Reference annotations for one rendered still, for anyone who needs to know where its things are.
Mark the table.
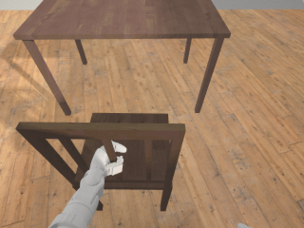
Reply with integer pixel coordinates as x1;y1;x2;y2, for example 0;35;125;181
12;0;231;116

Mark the chair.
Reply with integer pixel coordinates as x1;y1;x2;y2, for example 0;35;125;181
15;113;186;212

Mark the left robot hand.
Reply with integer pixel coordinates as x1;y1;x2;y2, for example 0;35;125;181
89;140;127;177

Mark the left robot forearm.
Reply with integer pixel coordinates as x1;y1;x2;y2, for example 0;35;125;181
48;168;105;228

